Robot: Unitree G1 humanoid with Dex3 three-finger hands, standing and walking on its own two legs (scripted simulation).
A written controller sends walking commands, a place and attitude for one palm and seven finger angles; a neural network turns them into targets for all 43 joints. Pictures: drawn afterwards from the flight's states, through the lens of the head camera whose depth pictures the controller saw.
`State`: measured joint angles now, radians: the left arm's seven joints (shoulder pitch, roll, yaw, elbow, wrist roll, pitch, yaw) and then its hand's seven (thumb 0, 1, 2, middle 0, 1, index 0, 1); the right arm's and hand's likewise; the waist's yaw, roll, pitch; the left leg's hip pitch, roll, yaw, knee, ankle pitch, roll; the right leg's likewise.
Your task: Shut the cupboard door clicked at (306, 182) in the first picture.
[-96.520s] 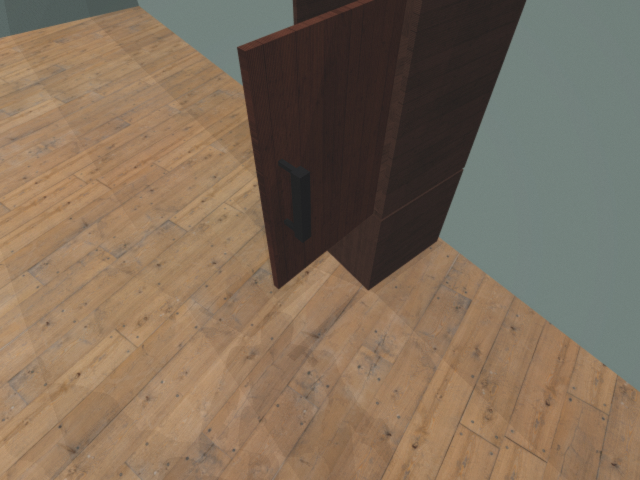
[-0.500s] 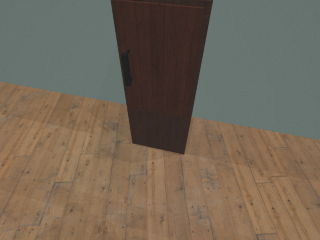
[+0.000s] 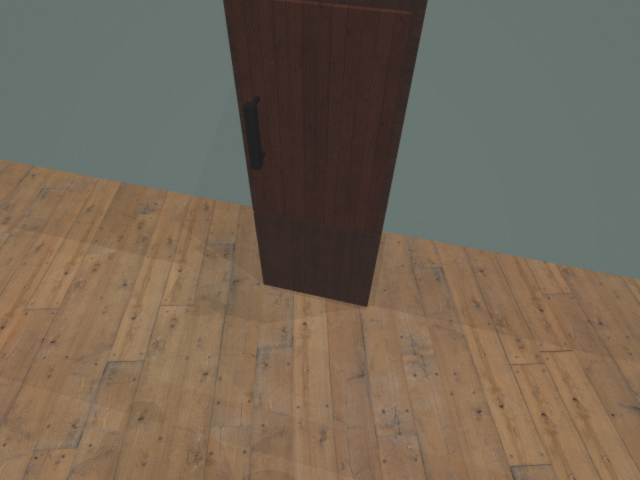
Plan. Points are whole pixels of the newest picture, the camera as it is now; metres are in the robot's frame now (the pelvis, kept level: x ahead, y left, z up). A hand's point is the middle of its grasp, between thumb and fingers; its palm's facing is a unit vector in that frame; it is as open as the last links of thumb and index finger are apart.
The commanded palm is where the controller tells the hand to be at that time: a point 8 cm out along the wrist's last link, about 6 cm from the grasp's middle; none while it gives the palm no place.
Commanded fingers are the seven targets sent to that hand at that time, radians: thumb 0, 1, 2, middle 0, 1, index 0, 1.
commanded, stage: look to check the result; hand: left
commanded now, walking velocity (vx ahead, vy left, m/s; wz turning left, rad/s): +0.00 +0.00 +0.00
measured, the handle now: (256, 133) +0.90 +0.20 -0.05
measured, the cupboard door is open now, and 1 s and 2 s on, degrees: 0 0 0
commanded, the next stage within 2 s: stand and wait in 0.40 s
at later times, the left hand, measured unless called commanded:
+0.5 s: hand out of the picture +0.02 +0.18 -0.17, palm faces +0.02 -0.98 -0.21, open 7.3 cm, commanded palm none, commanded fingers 0.00 0.90 0.90 -0.20 -0.30 -0.20 -0.30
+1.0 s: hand out of the picture +0.06 +0.19 -0.17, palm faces +0.01 -0.97 -0.25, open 7.3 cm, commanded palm none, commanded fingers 0.00 0.90 0.90 -0.20 -0.30 -0.20 -0.30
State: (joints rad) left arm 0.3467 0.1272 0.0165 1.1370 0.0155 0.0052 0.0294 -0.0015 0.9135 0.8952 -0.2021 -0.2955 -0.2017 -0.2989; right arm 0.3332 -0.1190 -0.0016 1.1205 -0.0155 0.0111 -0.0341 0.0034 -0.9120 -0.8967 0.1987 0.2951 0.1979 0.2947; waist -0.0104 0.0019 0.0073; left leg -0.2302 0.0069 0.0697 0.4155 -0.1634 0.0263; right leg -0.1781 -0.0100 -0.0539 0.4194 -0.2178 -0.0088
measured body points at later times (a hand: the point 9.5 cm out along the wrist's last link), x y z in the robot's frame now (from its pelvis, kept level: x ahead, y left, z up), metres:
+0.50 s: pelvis +0.01 -0.01 +0.00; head +0.02 -0.01 +0.45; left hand +0.02 +0.23 -0.16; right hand +0.02 -0.24 -0.16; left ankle +0.04 +0.10 -0.74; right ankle +0.01 -0.11 -0.74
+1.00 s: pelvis +0.03 -0.02 +0.01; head +0.05 -0.02 +0.45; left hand +0.06 +0.24 -0.15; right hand +0.07 -0.27 -0.15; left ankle +0.04 +0.10 -0.74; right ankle +0.01 -0.11 -0.74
